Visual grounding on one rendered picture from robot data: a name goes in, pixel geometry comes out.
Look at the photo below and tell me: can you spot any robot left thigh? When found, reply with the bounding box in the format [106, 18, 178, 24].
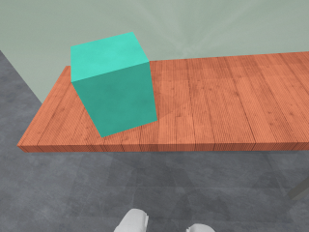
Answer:
[114, 209, 149, 232]

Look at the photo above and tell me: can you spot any table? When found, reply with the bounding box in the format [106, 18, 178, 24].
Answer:
[16, 51, 309, 200]

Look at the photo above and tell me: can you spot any carton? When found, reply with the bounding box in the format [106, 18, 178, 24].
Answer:
[70, 32, 157, 138]

